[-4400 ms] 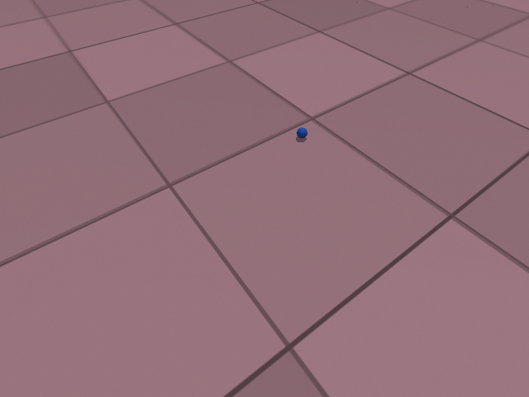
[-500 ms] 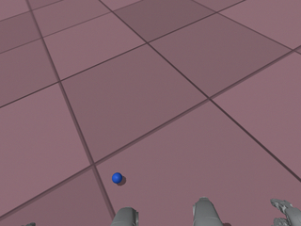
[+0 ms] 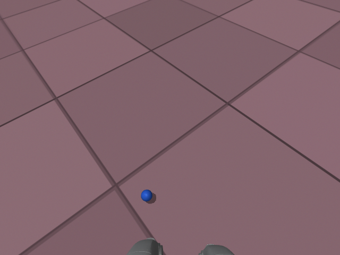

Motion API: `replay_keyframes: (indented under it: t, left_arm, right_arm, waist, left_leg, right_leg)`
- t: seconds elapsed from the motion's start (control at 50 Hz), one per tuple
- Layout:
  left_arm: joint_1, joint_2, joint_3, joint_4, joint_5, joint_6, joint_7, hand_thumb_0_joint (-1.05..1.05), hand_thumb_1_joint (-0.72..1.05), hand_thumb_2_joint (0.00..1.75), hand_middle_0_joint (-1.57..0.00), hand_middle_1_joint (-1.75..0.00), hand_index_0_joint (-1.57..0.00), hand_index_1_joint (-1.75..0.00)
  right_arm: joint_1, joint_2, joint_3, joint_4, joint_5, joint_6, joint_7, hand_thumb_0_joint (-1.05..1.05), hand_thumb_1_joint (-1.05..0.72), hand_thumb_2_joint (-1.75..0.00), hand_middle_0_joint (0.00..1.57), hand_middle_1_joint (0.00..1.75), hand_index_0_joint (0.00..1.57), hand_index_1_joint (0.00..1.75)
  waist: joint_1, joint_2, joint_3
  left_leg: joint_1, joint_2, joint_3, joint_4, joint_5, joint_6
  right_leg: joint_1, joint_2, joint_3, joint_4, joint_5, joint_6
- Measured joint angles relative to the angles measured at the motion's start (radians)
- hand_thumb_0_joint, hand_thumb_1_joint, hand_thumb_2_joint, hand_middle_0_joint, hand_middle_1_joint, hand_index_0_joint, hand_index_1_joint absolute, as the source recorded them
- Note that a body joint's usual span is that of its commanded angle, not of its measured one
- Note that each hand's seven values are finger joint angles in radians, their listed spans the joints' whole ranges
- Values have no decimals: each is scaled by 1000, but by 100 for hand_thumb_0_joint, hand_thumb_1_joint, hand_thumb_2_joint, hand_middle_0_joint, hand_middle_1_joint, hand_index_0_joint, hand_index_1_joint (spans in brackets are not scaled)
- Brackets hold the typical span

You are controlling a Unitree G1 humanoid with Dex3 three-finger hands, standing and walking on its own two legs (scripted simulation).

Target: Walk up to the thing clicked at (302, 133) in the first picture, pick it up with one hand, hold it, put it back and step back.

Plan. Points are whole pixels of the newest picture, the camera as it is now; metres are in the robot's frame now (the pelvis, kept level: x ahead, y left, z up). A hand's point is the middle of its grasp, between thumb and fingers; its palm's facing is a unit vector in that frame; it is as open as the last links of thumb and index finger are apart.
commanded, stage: walk up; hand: left
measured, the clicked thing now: (146, 195) +0.49 +0.20 -0.71
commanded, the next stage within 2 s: stand in 1.76 s
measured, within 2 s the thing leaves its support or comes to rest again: neither
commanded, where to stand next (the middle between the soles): +0.09 -0.01 m, yaw -2 degrees
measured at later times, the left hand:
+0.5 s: hand out of the picture +0.09 +0.29 -0.13, palm faces -0.14 -0.91 -0.40, open 7.4 cm
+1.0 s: hand (92, 236) +0.18 +0.23 -0.11, palm faces -0.12 -0.93 -0.36, open 7.4 cm
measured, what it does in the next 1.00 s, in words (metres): steps on the spot: left foot, then right foot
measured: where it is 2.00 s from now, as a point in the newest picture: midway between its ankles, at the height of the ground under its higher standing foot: outside the picture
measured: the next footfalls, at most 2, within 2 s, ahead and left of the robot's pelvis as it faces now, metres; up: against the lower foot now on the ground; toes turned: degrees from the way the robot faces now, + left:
left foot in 0.04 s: +0.08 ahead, +0.14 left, +0.00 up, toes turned -1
right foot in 0.40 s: +0.02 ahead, -0.12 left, +0.00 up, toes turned -7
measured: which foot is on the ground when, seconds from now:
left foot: up 0.00-0.02, down 0.04-1.00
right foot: down 0.00-0.06, up 0.08-0.38, down 0.40-1.00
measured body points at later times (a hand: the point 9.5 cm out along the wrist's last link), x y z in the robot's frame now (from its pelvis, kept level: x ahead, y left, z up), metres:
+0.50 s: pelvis +0.01 +0.02 +0.02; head +0.03 +0.01 +0.47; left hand +0.10 +0.34 -0.10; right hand +0.02 -0.32 -0.10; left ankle +0.04 +0.14 -0.71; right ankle -0.02 -0.11 -0.71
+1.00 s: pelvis +0.03 +0.00 +0.03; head +0.04 -0.02 +0.48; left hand +0.19 +0.28 -0.08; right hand +0.09 -0.32 -0.10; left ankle +0.04 +0.14 -0.71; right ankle -0.02 -0.11 -0.71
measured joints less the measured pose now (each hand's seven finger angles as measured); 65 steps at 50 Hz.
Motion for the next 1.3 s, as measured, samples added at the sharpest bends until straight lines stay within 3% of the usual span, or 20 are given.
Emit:
replay_keyframes:
  t: [0.06,0.12,0.18,0.3,0.4,0.44,0.56,0.7,0.88,1.3]
  left_arm:
    - [-25,-1,-7,15,-2,25,-20,1,90,90,-21,-30,-21,-30]
    - [-50,0,-3,33,-4,51,-34,1,90,90,-21,-30,-21,-30]
    - [-67,27,12,53,-10,55,-48,1,90,90,-21,-30,-21,-30]
    - [-67,66,36,98,-12,63,-65,0,90,90,-21,-30,-21,-30]
    - [-55,68,36,127,-11,57,-66,0,90,90,-21,-30,-21,-30]
    - [-62,51,33,141,-5,47,-60,0,90,90,-21,-30,-21,-30]
    - [-89,17,-3,168,-19,52,-57,1,90,90,-21,-30,-21,-30]
    - [-175,-17,-25,193,-33,39,-52,1,90,90,-21,-30,-21,-30]
    - [-254,-32,-27,217,-31,39,-46,0,90,90,-21,-30,-21,-30]
    - [-233,-18,-8,257,-22,59,-59,0,90,90,-21,-30,-21,-30]
  right_arm:
    - [-2,-9,-4,28,2,-46,-6,1,-90,-89,21,30,20,30]
    - [-11,-15,1,52,-2,-75,-17,1,-90,-89,21,30,20,30]
    - [-22,-4,8,73,-4,-95,-26,0,-90,-89,21,30,20,30]
    - [-16,-15,8,101,-17,-104,-24,0,-90,-89,21,30,20,30]
    - [-11,-36,3,111,-15,-87,-17,0,-90,-89,21,30,20,30]
    - [-14,-47,4,123,-3,-75,-20,0,-90,-89,21,30,20,30]
    - [-52,-23,22,178,21,-79,-24,1,-90,-89,20,30,20,30]
    - [-128,19,48,223,29,-87,-21,1,-90,-89,21,30,20,30]
    - [-206,27,45,262,25,-82,-23,0,-90,-89,21,30,20,30]
    - [-169,22,39,300,12,-74,-22,0,-90,-89,20,30,20,30]
  waist:
    - [-10,-31,-24]
    - [-19,-43,-46]
    - [-31,-67,-56]
    - [-40,-78,-74]
    - [-38,-70,-75]
    - [-36,-42,-61]
    - [-24,-57,-57]
    - [-19,-52,-59]
    - [-25,-49,-74]
    - [-26,-62,-72]
  left_leg:
    - [59,-1,6,-128,129,-15]
    - [64,-1,38,-129,122,2]
    - [84,9,58,-169,140,3]
    - [110,40,80,-235,165,2]
    - [110,62,94,-239,158,-14]
    - [108,83,80,-220,148,-29]
    - [152,29,58,-279,161,-34]
    - [189,39,53,-337,183,-50]
    - [235,46,51,-413,219,-63]
    - [290,49,63,-512,263,-61]
  right_leg:
    - [-13,-36,37,31,-14,21]
    - [-44,-16,88,105,-92,17]
    - [-61,-12,103,148,-88,17]
    - [-18,-46,78,70,-77,26]
    - [84,-66,22,-127,-31,20]
    - [112,-47,7,-178,49,51]
    - [116,-73,22,-149,14,70]
    - [151,-61,14,-199,30,58]
    - [193,-51,9,-267,59,49]
    - [255,-43,18,-393,123,54]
